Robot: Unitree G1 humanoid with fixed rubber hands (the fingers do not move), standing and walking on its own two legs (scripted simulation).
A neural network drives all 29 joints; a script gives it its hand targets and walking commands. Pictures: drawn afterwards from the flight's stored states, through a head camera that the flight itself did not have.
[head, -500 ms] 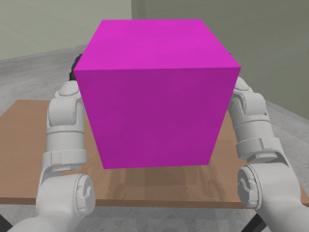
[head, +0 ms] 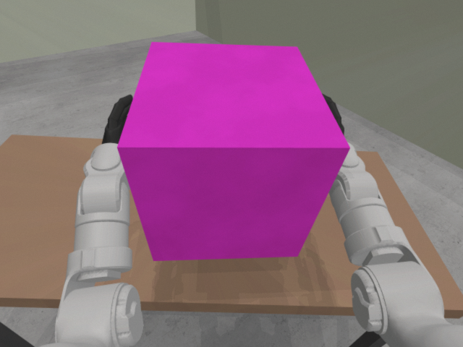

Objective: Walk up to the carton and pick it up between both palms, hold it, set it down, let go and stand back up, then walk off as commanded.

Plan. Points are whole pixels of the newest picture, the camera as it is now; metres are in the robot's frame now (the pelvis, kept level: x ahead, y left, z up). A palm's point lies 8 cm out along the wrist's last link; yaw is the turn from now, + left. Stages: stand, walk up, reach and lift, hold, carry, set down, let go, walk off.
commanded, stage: set down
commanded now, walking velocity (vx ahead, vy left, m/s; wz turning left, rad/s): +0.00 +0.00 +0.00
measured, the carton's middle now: (226, 152) +0.41 +0.02 +0.16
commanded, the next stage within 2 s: none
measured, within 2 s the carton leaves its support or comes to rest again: neither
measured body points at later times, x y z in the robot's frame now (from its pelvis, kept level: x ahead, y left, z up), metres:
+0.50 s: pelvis +0.00 +0.00 +0.00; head -0.03 +0.02 +0.45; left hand +0.41 +0.19 +0.17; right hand +0.42 -0.17 +0.18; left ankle +0.00 +0.14 -0.75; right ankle -0.01 -0.14 -0.75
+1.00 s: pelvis +0.01 +0.00 +0.00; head -0.01 +0.01 +0.45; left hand +0.42 +0.19 +0.15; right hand +0.44 -0.16 +0.16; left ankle +0.00 +0.14 -0.75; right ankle -0.01 -0.14 -0.75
